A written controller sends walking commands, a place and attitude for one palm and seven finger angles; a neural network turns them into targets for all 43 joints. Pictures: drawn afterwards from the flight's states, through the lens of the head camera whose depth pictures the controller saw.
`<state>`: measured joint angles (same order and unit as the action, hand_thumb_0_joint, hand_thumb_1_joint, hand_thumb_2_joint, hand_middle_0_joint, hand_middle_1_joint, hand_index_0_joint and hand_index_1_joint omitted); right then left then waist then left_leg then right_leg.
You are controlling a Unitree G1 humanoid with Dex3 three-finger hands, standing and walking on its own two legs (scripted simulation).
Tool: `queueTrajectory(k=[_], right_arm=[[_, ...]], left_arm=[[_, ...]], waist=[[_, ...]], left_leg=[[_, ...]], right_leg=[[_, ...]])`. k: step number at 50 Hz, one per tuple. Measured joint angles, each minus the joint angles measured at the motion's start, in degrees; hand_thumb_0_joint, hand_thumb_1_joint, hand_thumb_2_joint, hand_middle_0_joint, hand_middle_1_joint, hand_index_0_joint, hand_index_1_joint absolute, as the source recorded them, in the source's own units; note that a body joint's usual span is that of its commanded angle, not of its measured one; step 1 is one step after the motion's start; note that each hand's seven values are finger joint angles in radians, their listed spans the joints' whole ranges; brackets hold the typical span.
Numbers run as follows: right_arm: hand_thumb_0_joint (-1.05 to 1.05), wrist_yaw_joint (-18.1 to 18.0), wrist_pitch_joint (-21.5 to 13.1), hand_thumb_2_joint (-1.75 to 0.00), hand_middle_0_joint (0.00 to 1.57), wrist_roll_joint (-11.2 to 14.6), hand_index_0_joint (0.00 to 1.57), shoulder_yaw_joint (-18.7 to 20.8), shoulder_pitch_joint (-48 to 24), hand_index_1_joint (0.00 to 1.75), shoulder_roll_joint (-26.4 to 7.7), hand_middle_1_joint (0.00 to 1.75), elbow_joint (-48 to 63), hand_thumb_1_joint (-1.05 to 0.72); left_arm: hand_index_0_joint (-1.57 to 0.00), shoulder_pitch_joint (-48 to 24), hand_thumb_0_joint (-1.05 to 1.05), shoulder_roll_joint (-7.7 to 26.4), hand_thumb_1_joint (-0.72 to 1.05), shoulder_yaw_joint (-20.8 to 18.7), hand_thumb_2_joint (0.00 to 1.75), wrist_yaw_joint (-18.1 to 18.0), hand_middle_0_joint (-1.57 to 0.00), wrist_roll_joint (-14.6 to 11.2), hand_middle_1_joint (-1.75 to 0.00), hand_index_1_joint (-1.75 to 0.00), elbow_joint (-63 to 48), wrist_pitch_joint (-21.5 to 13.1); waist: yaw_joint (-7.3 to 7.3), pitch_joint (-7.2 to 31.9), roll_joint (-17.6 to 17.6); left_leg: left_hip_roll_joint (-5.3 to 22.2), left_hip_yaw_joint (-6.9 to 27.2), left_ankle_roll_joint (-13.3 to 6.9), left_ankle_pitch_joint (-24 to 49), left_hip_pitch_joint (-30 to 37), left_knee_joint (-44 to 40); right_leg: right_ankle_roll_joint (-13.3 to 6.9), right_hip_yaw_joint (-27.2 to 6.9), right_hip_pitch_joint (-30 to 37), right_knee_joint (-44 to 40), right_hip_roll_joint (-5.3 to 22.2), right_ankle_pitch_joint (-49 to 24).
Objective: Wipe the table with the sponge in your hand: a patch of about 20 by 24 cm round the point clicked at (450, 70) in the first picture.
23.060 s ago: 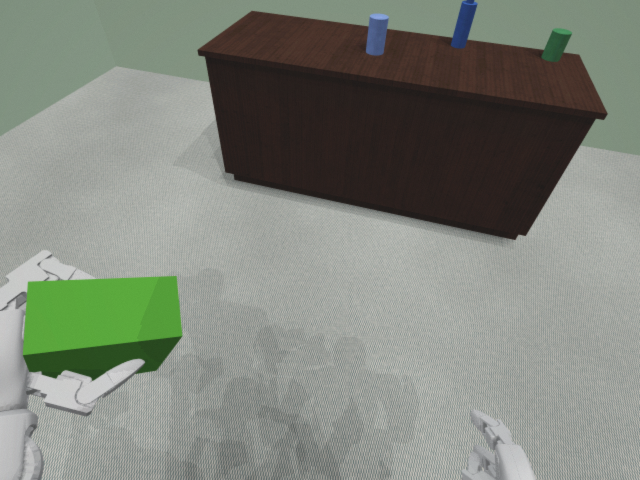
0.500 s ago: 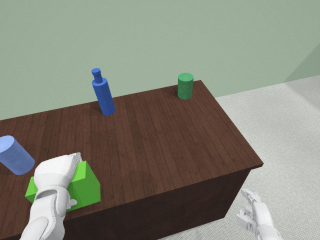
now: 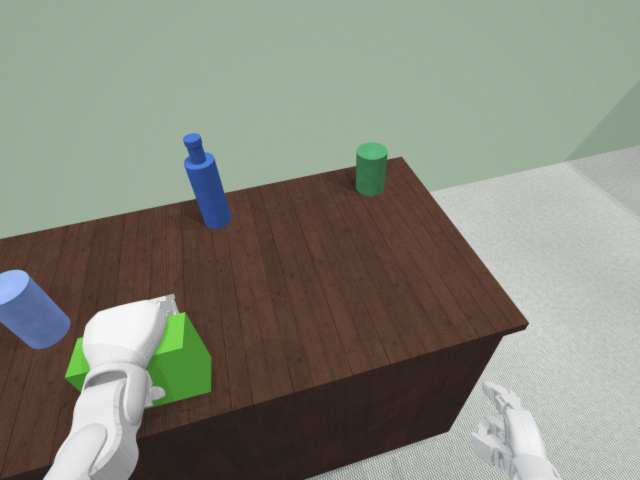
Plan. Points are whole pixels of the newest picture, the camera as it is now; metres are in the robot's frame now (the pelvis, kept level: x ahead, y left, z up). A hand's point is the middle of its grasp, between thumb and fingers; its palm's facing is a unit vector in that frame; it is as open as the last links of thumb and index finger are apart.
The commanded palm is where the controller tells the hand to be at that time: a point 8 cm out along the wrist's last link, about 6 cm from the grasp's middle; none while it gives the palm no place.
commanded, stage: move the sponge above the wiping area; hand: left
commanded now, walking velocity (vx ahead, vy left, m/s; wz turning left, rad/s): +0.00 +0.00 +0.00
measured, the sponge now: (152, 372) +0.22 +0.28 -0.01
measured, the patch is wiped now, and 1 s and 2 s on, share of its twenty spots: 0.00 0.00 0.00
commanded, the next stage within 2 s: lower the sponge onto the table in 1.46 s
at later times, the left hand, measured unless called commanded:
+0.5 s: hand (133, 354) +0.22 +0.29 +0.04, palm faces -0.01 -0.09 -1.00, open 9.7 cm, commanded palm +0.20 +0.28 +0.10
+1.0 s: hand (130, 357) +0.22 +0.29 +0.04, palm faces -0.02 -0.09 -1.00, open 9.7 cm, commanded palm +0.20 +0.28 +0.10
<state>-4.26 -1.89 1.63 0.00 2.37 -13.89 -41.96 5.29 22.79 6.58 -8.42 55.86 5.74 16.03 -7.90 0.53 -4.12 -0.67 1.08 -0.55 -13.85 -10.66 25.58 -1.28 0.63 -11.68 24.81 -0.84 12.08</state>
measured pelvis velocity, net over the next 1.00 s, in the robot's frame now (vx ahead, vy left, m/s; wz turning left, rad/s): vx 0.00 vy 0.00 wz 0.01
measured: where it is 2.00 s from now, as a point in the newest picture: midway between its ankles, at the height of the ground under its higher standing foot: outside the picture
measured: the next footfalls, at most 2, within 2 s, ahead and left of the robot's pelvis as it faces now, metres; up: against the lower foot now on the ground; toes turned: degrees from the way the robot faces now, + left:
none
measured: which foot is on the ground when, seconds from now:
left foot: down 0.00-1.00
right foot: down 0.00-1.00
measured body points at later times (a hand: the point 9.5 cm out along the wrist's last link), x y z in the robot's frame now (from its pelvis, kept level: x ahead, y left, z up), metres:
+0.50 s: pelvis +0.01 +0.00 +0.00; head +0.00 -0.02 +0.45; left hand +0.22 +0.29 +0.09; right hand +0.26 -0.20 -0.08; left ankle +0.00 +0.11 -0.74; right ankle +0.01 -0.11 -0.74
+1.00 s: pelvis +0.00 +0.00 +0.00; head -0.01 -0.03 +0.45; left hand +0.21 +0.29 +0.09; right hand +0.24 -0.21 -0.08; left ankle +0.00 +0.11 -0.74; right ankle +0.01 -0.11 -0.74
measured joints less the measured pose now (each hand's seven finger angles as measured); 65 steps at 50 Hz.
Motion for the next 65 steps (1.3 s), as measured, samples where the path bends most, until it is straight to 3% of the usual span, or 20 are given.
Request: queueTrajectory(k=[3,6,12,18,24,29,35,41,47,53,59,65], right_arm=[[0.01,0.21,0.12,-0.90,0.20,0.20,0.20,-0.23,-0.41,0.30,0.63,0.30,-0.31,-0.90],[0.01,0.70,0.86,-0.90,0.20,0.66,0.20,-0.75,-0.81,0.30,0.92,0.30,-0.20,-0.90],[0.01,1.82,2.55,-0.90,0.20,1.07,0.20,-1.19,-0.98,0.30,0.04,0.30,1.39,-0.90],[0.01,1.29,2.29,-0.90,0.20,-0.02,0.20,-0.49,-0.17,0.30,-0.84,0.30,1.95,-0.90],[0.01,0.53,0.98,-0.90,0.20,-0.30,0.20,0.37,-0.32,0.30,-0.54,0.30,0.74,-0.90],[0.01,0.94,1.19,-0.90,0.20,0.40,0.20,-0.16,-1.24,0.30,0.23,0.30,0.42,-0.91],[0.01,1.92,2.88,-0.90,0.20,0.65,0.20,-1.39,-1.59,0.30,0.73,0.30,1.47,-0.90],[0.01,1.87,2.85,-0.90,0.20,-0.02,0.20,-0.88,-0.13,0.30,0.05,0.30,1.84,-0.90],[0.01,0.60,1.70,-0.90,0.20,0.08,0.20,0.03,-0.01,0.30,-0.65,0.30,0.32,-0.90],[0.01,0.30,0.98,-0.90,0.20,0.54,0.20,-0.19,-0.90,0.30,-0.19,0.30,0.09,-0.91],[0.01,1.12,1.90,-0.90,0.20,0.48,0.20,-0.89,-1.03,0.30,0.40,0.30,1.00,-0.90],[0.01,1.11,2.60,-0.90,0.20,0.54,0.20,-0.88,-0.31,0.30,-0.04,0.30,0.98,-0.90]], left_arm=[[-0.78,-1.35,0.00,-0.07,-0.47,-0.62,1.03,-1.46,-0.77,0.00,-1.35,-1.35,0.07,0.31],[-0.78,-1.84,0.00,-0.21,-0.47,-1.57,1.03,-1.85,-0.77,-1.01,-1.35,-1.35,0.12,3.09],[-0.77,1.31,0.00,-0.92,-0.47,-1.31,1.03,1.28,-0.77,-2.64,-1.35,-1.35,-1.71,8.61],[-0.78,6.00,0.00,-0.43,-0.47,-0.47,1.03,2.79,-0.77,-1.55,-1.35,-1.35,-4.11,4.74],[-0.78,3.59,0.00,0.86,-0.47,-1.18,1.03,-0.38,-0.77,0.14,-1.35,-1.35,-3.92,0.97],[-0.78,1.22,0.00,0.02,-0.47,-1.10,1.03,-1.03,-0.77,-1.15,-1.35,-1.35,-3.58,3.13],[-0.77,2.66,0.00,-1.26,-0.47,-0.54,1.03,1.51,-0.77,-2.13,-1.35,-1.35,-3.47,6.73],[-0.77,6.65,0.00,-0.66,-0.47,-0.64,1.03,1.52,-0.77,-1.03,-1.35,-1.35,-5.53,4.68],[-0.78,3.97,0.00,0.71,-0.47,-1.28,1.03,-0.18,-0.77,-0.54,-1.35,-1.35,-3.36,2.90],[-0.77,0.23,0.00,0.22,-0.47,-0.76,1.03,0.38,-0.77,-1.57,-1.35,-1.35,-1.29,3.14],[-0.77,1.07,0.00,-0.82,-0.47,-0.52,1.03,1.02,-0.77,-1.38,-1.35,-1.36,-1.54,3.61],[-0.77,2.76,0.00,-0.04,-0.47,-2.00,1.03,0.44,-0.77,-1.50,-1.35,-1.36,-1.37,4.45]], waist=[[0.28,0.56,-0.07],[0.86,1.18,-0.26],[1.51,1.52,-0.63],[0.24,0.87,0.13],[-0.96,0.09,0.29],[0.03,1.01,-0.66],[1.25,1.55,-0.82],[0.38,0.96,-0.09],[-0.53,0.08,-0.15],[0.35,0.54,-0.53],[1.30,1.21,-0.48],[0.90,0.87,-0.12]], left_leg=[[-0.02,-0.27,0.01,0.10,0.22,-0.49],[-0.07,-0.59,0.00,0.27,0.63,-1.22],[-0.27,-0.63,-0.18,0.18,0.79,-1.57],[-0.10,-0.20,-0.21,-0.75,0.61,-0.23],[0.20,0.37,0.01,-1.08,0.73,0.56],[-0.09,0.22,-0.05,-0.43,1.02,-0.54],[-0.24,-0.42,-0.11,0.18,1.18,-1.68],[0.10,-0.34,0.04,-0.35,1.22,-0.77],[0.25,0.48,0.19,-0.36,1.18,-0.04],[0.04,0.48,0.18,0.37,0.90,-0.72],[0.11,-0.37,0.22,0.62,1.05,-1.44],[0.33,-0.49,0.30,0.31,1.33,-1.18]], right_leg=[[0.06,-0.29,0.01,-0.24,0.01,-0.07],[0.16,-0.63,0.12,-0.54,0.06,-0.12],[0.33,-0.70,0.14,-0.53,0.26,0.20],[0.23,-0.29,0.45,0.01,0.06,0.84],[-0.03,0.26,1.24,-0.36,-0.24,0.68],[0.17,0.08,1.24,-0.89,0.05,0.31],[0.26,-0.59,0.61,-0.75,0.20,0.19],[0.02,-0.51,0.87,-0.30,-0.16,0.46],[-0.17,0.29,1.53,-0.55,-0.31,0.20],[-0.10,0.27,1.03,-0.78,-0.10,-0.27],[-0.10,-0.60,0.50,-0.64,-0.19,-0.38],[-0.21,-0.74,0.76,-0.45,-0.42,-0.16]])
